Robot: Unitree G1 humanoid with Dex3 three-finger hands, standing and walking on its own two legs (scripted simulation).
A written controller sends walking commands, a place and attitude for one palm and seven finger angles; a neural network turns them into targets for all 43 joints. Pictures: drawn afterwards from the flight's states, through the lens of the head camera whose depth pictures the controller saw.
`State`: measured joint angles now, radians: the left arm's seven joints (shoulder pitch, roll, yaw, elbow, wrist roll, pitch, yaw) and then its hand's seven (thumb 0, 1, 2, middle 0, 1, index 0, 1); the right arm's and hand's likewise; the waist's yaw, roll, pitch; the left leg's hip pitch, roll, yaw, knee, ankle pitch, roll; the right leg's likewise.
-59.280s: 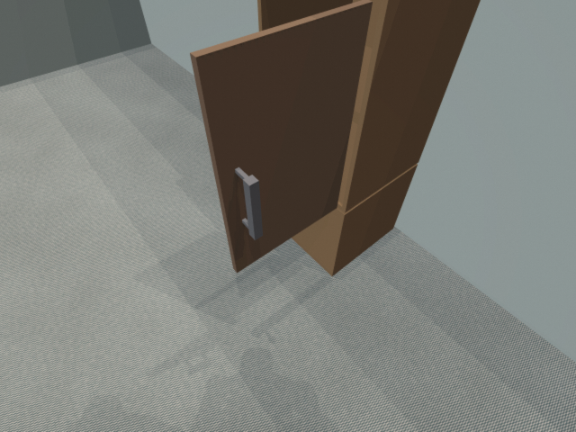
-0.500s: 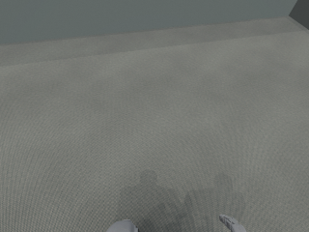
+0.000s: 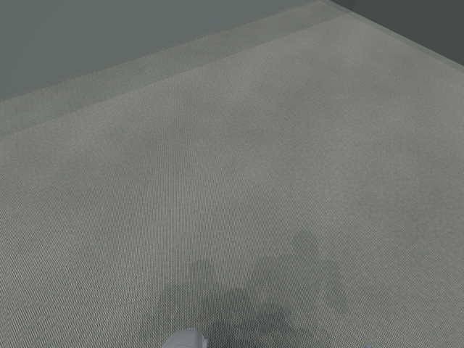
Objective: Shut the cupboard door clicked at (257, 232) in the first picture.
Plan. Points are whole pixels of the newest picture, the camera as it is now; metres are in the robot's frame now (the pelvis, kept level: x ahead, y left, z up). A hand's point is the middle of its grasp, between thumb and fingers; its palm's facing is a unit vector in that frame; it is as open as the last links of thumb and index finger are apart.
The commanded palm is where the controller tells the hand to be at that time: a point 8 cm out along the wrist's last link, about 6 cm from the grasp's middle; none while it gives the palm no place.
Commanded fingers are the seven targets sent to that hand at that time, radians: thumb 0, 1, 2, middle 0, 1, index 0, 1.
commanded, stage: turn to face it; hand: left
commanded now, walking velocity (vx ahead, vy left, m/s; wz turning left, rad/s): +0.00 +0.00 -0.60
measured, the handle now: out of the picture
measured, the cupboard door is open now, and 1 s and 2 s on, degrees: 30 30 30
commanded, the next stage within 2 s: none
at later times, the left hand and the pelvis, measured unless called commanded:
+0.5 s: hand (156, 296) +0.22 +0.18 -0.15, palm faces -0.35 -0.91 -0.23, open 7.4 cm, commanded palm none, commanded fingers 0.00 0.90 0.90 -0.20 -0.30 -0.20 -0.30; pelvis +0.02 +0.03 +0.00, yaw -20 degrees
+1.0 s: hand (166, 289) +0.24 +0.17 -0.18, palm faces -0.56 -0.81 -0.19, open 7.4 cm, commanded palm none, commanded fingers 0.00 0.90 0.90 -0.20 -0.30 -0.20 -0.30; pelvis +0.06 +0.04 +0.00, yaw -37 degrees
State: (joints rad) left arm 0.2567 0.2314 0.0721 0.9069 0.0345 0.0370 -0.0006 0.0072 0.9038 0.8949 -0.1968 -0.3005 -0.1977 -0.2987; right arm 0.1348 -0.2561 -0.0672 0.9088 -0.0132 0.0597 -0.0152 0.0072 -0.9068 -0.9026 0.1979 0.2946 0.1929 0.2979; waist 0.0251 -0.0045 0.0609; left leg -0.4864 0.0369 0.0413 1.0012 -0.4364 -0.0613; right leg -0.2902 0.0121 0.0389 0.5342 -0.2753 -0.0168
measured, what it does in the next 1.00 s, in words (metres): steps on the spot, turning right: left foot, then right foot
